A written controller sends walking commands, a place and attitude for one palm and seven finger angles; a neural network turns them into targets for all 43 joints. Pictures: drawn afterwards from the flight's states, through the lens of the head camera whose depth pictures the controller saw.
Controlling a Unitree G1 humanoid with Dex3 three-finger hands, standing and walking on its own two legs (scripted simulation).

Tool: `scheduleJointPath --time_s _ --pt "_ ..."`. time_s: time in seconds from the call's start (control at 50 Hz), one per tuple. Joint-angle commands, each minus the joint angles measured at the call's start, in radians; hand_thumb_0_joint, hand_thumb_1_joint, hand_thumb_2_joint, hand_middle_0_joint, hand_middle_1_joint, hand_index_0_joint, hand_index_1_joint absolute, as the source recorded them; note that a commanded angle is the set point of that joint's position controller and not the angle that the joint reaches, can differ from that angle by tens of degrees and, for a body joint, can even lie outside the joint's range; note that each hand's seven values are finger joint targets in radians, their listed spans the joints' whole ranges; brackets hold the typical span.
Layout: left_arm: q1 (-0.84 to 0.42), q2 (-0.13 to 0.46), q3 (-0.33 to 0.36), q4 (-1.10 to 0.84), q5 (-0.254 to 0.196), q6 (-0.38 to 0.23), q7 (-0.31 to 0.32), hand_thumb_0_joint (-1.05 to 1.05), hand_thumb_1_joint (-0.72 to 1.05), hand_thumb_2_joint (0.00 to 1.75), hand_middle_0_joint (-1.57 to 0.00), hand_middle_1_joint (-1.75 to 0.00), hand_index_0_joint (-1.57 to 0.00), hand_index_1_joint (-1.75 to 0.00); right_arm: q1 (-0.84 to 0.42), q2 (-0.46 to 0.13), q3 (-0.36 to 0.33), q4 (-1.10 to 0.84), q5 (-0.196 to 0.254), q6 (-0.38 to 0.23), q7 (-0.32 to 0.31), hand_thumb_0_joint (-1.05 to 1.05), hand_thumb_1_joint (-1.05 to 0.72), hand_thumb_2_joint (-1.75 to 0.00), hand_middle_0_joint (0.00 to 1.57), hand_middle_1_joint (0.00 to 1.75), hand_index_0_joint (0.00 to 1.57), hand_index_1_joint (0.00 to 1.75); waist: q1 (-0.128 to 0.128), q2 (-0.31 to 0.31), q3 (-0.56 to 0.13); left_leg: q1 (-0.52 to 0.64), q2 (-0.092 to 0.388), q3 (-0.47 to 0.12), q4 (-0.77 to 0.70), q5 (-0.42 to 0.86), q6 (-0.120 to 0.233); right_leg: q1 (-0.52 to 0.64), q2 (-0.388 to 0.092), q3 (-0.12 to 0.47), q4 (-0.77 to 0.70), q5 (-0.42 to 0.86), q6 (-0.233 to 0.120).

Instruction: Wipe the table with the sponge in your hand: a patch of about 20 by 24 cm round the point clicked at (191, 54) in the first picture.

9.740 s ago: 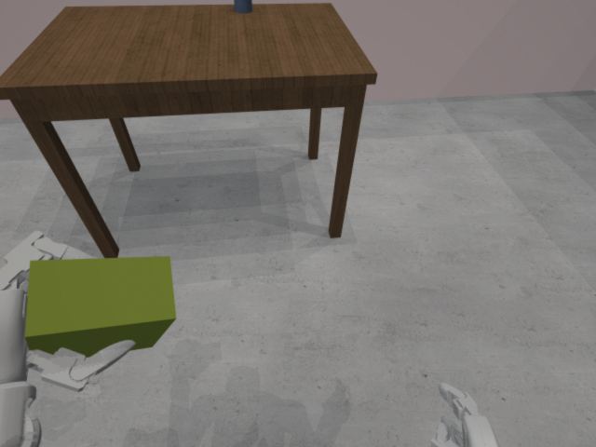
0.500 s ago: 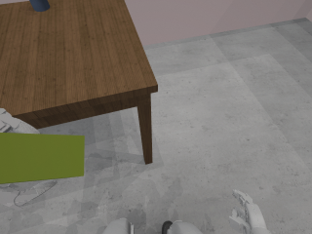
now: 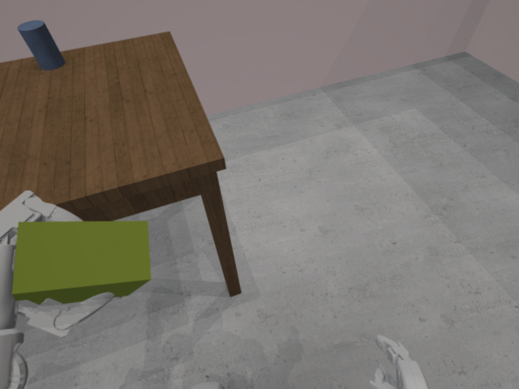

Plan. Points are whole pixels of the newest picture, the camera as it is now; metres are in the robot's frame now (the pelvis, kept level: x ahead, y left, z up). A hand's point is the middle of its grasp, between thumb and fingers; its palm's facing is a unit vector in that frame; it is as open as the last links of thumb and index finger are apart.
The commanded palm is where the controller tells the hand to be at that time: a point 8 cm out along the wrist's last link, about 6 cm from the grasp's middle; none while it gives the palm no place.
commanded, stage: take the last steps up to it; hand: left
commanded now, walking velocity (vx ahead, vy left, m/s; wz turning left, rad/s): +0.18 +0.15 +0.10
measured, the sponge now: (102, 264) +0.23 +0.19 +0.15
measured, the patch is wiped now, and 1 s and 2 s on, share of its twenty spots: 0.00 0.00 0.00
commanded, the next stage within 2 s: come to a stop and stand still in 0.80 s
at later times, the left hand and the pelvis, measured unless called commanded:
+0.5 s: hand (29, 254) +0.24 +0.27 +0.17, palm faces +0.42 -0.78 -0.47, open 10.7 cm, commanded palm +0.17 +0.32 +0.18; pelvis +0.03 +0.03 -0.01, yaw +3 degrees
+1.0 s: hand (10, 215) +0.29 +0.32 +0.17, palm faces +0.38 -0.78 -0.50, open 10.7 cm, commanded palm +0.23 +0.37 +0.18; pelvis +0.08 +0.08 -0.01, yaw +2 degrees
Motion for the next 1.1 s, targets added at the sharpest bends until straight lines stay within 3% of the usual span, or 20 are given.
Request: scheduleJointPath --time_s 0.0,0.12,0.2,0.28,0.4,0.42,0.46,0.48,0.54,0.58,0.66,0.7,0.74,0.76,0.8,0.84,0.94,0.98,1.02,1.08 --pt "0.057 0.195 0.199 -0.146 -0.017 -0.087 0.036 0.0 0.1 1.3 -1.2 -1.6 -1.2 -1.6 -0.087 -0.096 -0.052 -0.164 -0.009 -0.04 -0.014 0.0 -0.9 -0.9 0.2 0.3 0.2 0.3 0.024 -0.168 -0.154 -0.072 0.017 0.003 -0.118 0.036 0.009 0.195 -0.295 0.235 -0.233 0.309 -0.088" --pt "0.011 0.182 0.161 -0.219 -0.009 -0.084 0.052 0.0 0.1 1.3 -1.2 -1.6 -1.2 -1.6 -0.068 -0.107 -0.073 -0.18 -0.015 -0.056 -0.014 0.0 -0.9 -0.9 0.2 0.3 0.2 0.3 0.036 -0.179 -0.169 0.056 -0.015 0.069 -0.374 0.035 0.033 0.19 -0.307 0.267 -0.205 0.197 -0.087" --pt "-0.049 0.188 0.15 -0.242 -0.008 -0.086 0.058 0.0 0.1 1.3 -1.2 -1.6 -1.2 -1.6 -0.044 -0.124 -0.091 -0.177 -0.011 -0.058 -0.028 0.0 -0.9 -0.9 0.2 0.3 0.2 0.3 0.016 -0.092 -0.148 0.247 0.005 0.069 -0.566 0.103 0.063 0.072 -0.229 0.204 -0.089 0.033 -0.014" --pt "-0.045 0.186 0.15 -0.245 -0.001 -0.1 0.049 0.0 0.1 1.3 -1.2 -1.6 -1.2 -1.6 -0.049 -0.145 -0.089 -0.182 -0.007 -0.074 -0.032 0.0 -0.9 -0.9 0.2 0.3 0.2 0.3 0.018 0.28 -0.089 0.227 0.271 -0.281 -0.696 0.143 0.22 -0.153 -0.035 0.003 0.301 -0.303 0.07" --pt "-0.049 0.168 0.134 -0.252 -0.006 -0.097 0.042 0.0 0.1 1.3 -1.2 -1.6 -1.2 -1.6 -0.042 -0.143 -0.082 -0.157 -0.003 -0.111 -0.016 0.0 -0.9 -0.9 0.2 0.3 0.2 0.3 0.022 0.181 -0.126 0.202 0.17 -0.075 -0.497 0.432 0.144 0.05 -0.029 -0.043 -0.015 -0.081 0.065" --pt "-0.052 0.176 0.143 -0.226 -0.003 -0.096 0.041 0.0 0.1 1.3 -1.2 -1.6 -1.2 -1.6 -0.049 -0.138 -0.078 -0.155 -0.003 -0.102 -0.016 0.0 -0.9 -0.9 0.2 0.3 0.2 0.3 0.024 0.106 -0.132 0.093 0.142 -0.047 -0.421 0.341 0.117 0.165 -0.076 0.014 -0.084 0.055 0.041" --pt "-0.042 0.192 0.166 -0.14 -0.021 -0.082 0.038 0.0 0.1 1.3 -1.2 -1.6 -1.2 -1.6 -0.055 -0.112 -0.084 -0.172 0.007 -0.082 -0.005 0.0 -0.9 -0.9 0.2 0.3 0.2 0.3 0.02 -0.315 -0.103 -0.169 -0.032 0.075 -0.074 -0.078 0.019 0.247 -0.393 0.494 -0.206 0.246 -0.102" --pt "-0.053 0.192 0.163 -0.141 -0.034 -0.082 0.036 0.0 0.1 1.3 -1.2 -1.6 -1.2 -1.6 -0.067 -0.136 -0.099 -0.166 0.007 -0.071 0.0 0.0 -0.9 -0.9 0.2 0.3 0.2 0.3 0.028 -0.331 -0.073 -0.208 -0.007 -0.016 0.098 -0.123 0.009 0.213 -0.461 0.565 -0.252 0.261 -0.148" --pt "-0.08 0.204 0.179 -0.195 -0.02 -0.11 0.031 0.0 0.1 1.3 -1.2 -1.6 -1.2 -1.6 -0.098 -0.09 -0.052 -0.153 -0.007 -0.047 0.0 0.0 -0.9 -0.9 0.2 0.3 0.2 0.3 0.023 -0.134 -0.089 -0.174 0.051 -0.063 0.073 -0.061 0.007 0.186 -0.389 0.301 -0.184 0.475 -0.12" --pt "-0.034 0.194 0.179 -0.194 -0.007 -0.121 0.036 0.0 0.1 1.3 -1.2 -1.6 -1.2 -1.6 -0.097 -0.079 -0.05 -0.16 -0.011 -0.043 -0.005 0.0 -0.9 -0.9 0.2 0.3 0.2 0.3 0.026 -0.184 -0.132 -0.055 0.037 0.011 -0.138 -0.022 0.016 0.187 -0.331 0.171 -0.145 0.558 -0.083" --pt "-0.014 0.189 0.173 -0.271 -0.005 -0.103 0.052 0.0 0.1 1.3 -1.2 -1.6 -1.2 -1.6 -0.09 -0.074 -0.063 -0.181 -0.016 -0.051 -0.013 0.0 -0.9 -0.9 0.2 0.3 0.2 0.3 0.03 -0.153 -0.196 0.144 -0.049 0.146 -0.468 0.155 0.016 0.2 -0.27 0.102 -0.053 0.494 -0.03" --pt "-0.037 0.188 0.166 -0.308 -0.009 -0.101 0.054 0.0 0.1 1.3 -1.2 -1.6 -1.2 -1.6 -0.072 -0.096 -0.084 -0.191 -0.01 -0.053 -0.023 0.0 -0.9 -0.9 0.2 0.3 0.2 0.3 0.016 -0.082 -0.213 0.286 -0.007 0.139 -0.572 0.271 0.034 0.131 -0.219 0.07 0.082 0.428 0.02" --pt "-0.042 0.192 0.164 -0.338 -0.017 -0.11 0.051 0.0 0.1 1.3 -1.2 -1.6 -1.2 -1.6 -0.055 -0.135 -0.105 -0.207 0.005 -0.065 -0.022 0.0 -0.9 -0.9 0.2 0.3 0.2 0.3 0.021 0.203 -0.234 0.482 0.274 -0.19 -0.572 0.626 0.175 -0.18 -0.066 -0.019 0.361 -0.238 0.091" --pt "0.017 0.184 0.172 -0.263 -0.01 -0.111 0.047 0.0 0.1 1.3 -1.2 -1.6 -1.2 -1.6 -0.028 -0.123 -0.1 -0.19 0.0 -0.075 -0.024 0.0 -0.9 -0.9 0.2 0.3 0.2 0.3 0.019 0.24 -0.226 0.447 0.344 -0.298 -0.622 0.595 0.247 -0.25 -0.037 0.004 0.527 -0.409 0.085" --pt "-0.042 0.198 0.171 -0.31 -0.01 -0.104 0.044 0.0 0.1 1.3 -1.2 -1.6 -1.2 -1.6 -0.046 -0.126 -0.099 -0.174 -0.002 -0.084 -0.018 0.0 -0.9 -0.9 0.2 0.3 0.2 0.3 0.009 0.225 -0.156 0.368 0.31 -0.25 -0.617 0.528 0.271 -0.287 -0.083 0.04 0.535 -0.326 0.085" --pt "-0.034 0.191 0.161 -0.367 -0.013 -0.102 0.042 0.0 0.1 1.3 -1.2 -1.6 -1.2 -1.6 -0.055 -0.125 -0.098 -0.173 0.011 -0.104 -0.013 0.0 -0.9 -0.9 0.2 0.3 0.2 0.3 0.024 0.209 -0.18 0.378 0.231 -0.101 -0.579 0.578 0.215 -0.227 -0.067 -0.01 0.396 -0.238 0.087" --pt "0.036 0.181 0.168 -0.286 -0.028 -0.062 0.042 0.0 0.1 1.3 -1.2 -1.6 -1.2 -1.6 -0.05 -0.124 -0.068 -0.176 0.007 -0.098 -0.02 0.0 -0.9 -0.9 0.2 0.3 0.2 0.3 0.019 0.129 -0.174 0.265 0.214 -0.036 -0.517 0.56 0.124 0.034 -0.012 -0.051 -0.005 -0.027 0.082" --pt "0.011 0.195 0.186 -0.239 -0.025 -0.057 0.042 0.0 0.1 1.3 -1.2 -1.6 -1.2 -1.6 -0.06 -0.115 -0.057 -0.188 0.006 -0.077 -0.025 0.0 -0.9 -0.9 0.2 0.3 0.2 0.3 0.011 0.019 -0.184 0.13 0.164 0.006 -0.412 0.411 0.069 0.193 -0.094 0.06 -0.095 0.319 0.051" --pt "0.001 0.177 0.173 -0.167 -0.043 -0.039 0.039 0.0 0.1 1.3 -1.2 -1.6 -1.2 -1.6 -0.039 -0.1 -0.061 -0.197 0.013 -0.066 -0.014 0.0 -0.9 -0.9 0.2 0.3 0.2 0.3 0.001 -0.262 -0.194 0.028 -0.011 0.072 -0.203 0.056 -0.013 0.228 -0.311 0.334 -0.116 0.762 -0.07" --pt "0.006 0.202 0.196 -0.189 -0.03 -0.041 0.049 0.0 0.1 1.3 -1.2 -1.6 -1.2 -1.6 -0.088 -0.069 -0.032 -0.191 0.007 -0.055 -0.013 0.0 -0.9 -0.9 0.2 0.3 0.2 0.3 0.017 -0.193 -0.186 -0.037 -0.006 -0.02 -0.072 -0.146 -0.005 0.265 -0.353 0.271 -0.103 0.904 -0.11"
